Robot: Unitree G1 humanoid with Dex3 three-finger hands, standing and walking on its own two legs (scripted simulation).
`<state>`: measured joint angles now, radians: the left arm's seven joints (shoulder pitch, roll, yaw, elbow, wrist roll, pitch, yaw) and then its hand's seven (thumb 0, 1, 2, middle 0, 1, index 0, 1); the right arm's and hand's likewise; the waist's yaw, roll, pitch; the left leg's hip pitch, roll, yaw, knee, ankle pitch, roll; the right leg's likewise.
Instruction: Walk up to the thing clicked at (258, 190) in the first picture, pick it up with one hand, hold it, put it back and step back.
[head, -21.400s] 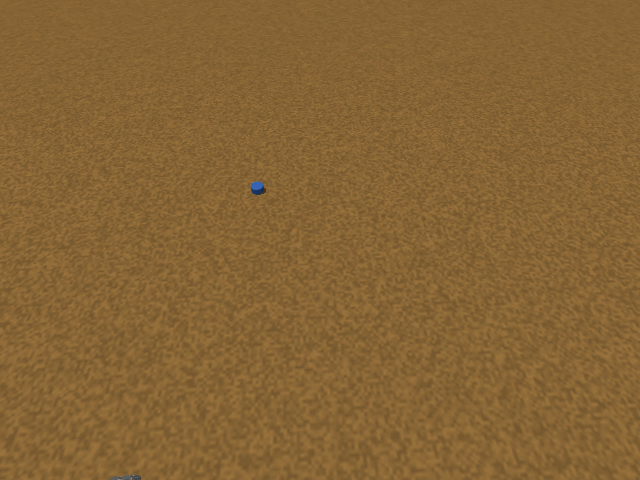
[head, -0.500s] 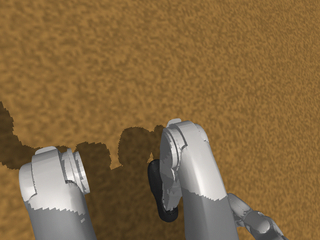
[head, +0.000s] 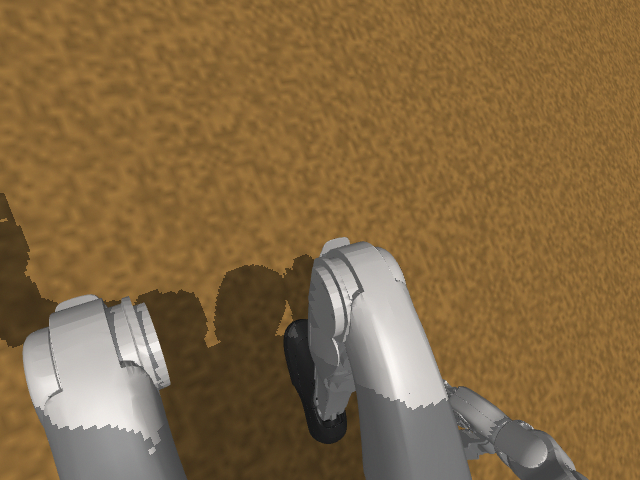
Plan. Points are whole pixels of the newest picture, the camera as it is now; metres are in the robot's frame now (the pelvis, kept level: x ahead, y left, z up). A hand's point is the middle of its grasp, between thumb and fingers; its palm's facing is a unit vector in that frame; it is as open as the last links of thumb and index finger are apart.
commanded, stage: rest palm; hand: left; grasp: from above
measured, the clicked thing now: out of the picture +0.37 +0.35 -0.27
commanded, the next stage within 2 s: close in 0.24 s
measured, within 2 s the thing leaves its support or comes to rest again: neither
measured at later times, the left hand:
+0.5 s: hand out of the picture +0.36 +0.34 -0.25, palm faces -0.45 -0.19 -0.87, open 13.7 cm
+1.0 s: hand out of the picture +0.37 +0.34 -0.25, palm faces -0.43 -0.19 -0.88, open 12.3 cm
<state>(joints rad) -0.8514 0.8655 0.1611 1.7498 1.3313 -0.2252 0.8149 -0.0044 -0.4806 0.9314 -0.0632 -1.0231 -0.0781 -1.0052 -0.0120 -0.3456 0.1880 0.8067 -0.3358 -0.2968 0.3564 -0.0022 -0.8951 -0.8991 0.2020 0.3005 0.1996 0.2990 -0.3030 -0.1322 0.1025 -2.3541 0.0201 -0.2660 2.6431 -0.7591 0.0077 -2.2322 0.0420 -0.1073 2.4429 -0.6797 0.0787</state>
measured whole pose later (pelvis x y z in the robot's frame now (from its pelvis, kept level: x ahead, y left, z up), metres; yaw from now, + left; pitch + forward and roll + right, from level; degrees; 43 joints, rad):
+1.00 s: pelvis +0.00 +0.00 +0.00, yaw +0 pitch +24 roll -15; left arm -0.90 0.92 0.10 1.76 1.27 -0.27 0.73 0.00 -0.22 0.73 -0.17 -0.98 -0.27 -0.97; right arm -0.01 -0.34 0.25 0.78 -0.33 -0.30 0.35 0.00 -0.89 -0.90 0.20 0.30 0.20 0.30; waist -0.30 -0.14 0.14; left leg -2.34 0.01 -0.28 2.63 -0.75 0.00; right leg -2.20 0.03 -0.12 2.43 -0.68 0.09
